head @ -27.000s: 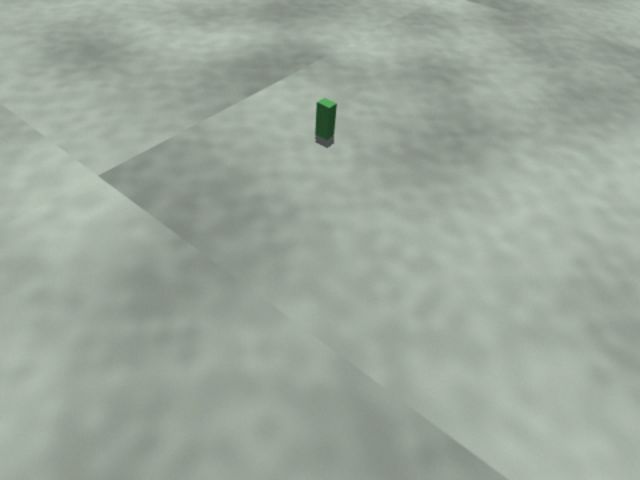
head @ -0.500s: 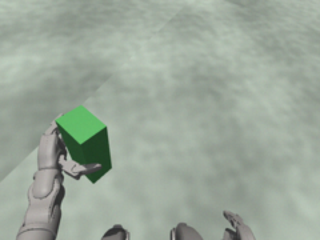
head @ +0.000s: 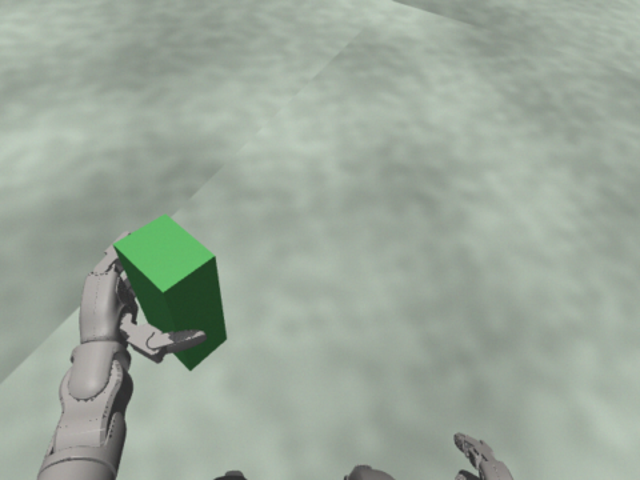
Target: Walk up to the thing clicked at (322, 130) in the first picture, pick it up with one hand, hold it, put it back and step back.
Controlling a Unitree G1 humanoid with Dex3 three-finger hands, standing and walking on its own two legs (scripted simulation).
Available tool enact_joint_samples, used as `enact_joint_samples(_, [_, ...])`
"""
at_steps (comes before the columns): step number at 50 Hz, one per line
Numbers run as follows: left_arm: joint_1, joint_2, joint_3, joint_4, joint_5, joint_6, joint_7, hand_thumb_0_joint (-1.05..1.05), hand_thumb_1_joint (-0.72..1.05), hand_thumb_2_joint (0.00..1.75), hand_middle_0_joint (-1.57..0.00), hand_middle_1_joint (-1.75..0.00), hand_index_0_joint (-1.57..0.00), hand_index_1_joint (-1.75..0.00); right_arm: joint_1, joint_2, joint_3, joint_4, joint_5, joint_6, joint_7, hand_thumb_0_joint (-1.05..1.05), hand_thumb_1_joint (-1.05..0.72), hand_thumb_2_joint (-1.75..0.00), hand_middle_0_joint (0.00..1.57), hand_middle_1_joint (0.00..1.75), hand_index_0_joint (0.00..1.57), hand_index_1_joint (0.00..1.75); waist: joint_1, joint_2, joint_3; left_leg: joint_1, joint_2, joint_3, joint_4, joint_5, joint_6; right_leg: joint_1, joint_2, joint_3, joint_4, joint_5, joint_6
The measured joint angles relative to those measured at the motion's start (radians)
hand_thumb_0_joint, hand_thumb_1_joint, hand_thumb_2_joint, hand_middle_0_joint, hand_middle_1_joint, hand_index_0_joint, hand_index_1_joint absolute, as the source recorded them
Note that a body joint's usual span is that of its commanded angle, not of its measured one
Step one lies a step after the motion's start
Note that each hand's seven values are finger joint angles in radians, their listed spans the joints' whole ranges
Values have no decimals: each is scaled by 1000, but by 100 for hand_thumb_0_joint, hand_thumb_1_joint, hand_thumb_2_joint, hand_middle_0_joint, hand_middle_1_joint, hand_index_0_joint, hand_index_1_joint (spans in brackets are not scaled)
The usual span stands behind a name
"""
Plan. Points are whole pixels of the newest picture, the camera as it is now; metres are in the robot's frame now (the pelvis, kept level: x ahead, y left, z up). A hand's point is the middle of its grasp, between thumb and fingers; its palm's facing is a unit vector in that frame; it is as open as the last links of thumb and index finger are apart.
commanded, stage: lift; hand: left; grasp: from the side
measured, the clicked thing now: (179, 299) +0.34 +0.16 +0.02
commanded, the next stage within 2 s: hold in 0.02 s
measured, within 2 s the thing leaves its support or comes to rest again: neither
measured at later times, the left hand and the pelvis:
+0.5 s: hand (161, 299) +0.32 +0.17 +0.05, palm faces +0.13 -0.99 -0.01, open 12.9 cm; pelvis +0.00 +0.00 +0.01, yaw +0 degrees
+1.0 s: hand (153, 306) +0.31 +0.17 +0.06, palm faces +0.13 -0.99 -0.01, open 12.9 cm; pelvis -0.01 +0.00 +0.01, yaw +0 degrees
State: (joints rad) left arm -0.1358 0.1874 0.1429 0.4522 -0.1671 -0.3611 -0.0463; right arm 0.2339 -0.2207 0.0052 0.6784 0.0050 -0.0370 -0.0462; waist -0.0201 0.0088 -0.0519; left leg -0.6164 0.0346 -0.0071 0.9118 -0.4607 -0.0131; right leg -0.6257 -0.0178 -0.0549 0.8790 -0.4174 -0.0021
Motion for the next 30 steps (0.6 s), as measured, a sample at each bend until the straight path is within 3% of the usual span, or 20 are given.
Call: enact_joint_samples(30, [28,-19,-9,-6,10,4,23,-3,-61,74,-54,-95,-55,-95,-10,5,0,-5,1,7,9,1,-93,-91,20,30,20,30,4,0,20,96,-4,5,-79,39,1,93,-1,4,-74,36,1])
